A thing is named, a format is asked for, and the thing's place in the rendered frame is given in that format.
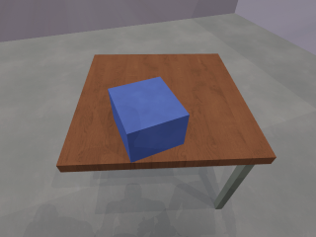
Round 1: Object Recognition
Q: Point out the table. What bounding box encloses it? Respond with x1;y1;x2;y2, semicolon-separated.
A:
56;53;277;209

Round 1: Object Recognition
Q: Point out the carton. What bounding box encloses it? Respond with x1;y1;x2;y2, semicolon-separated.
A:
108;76;190;163

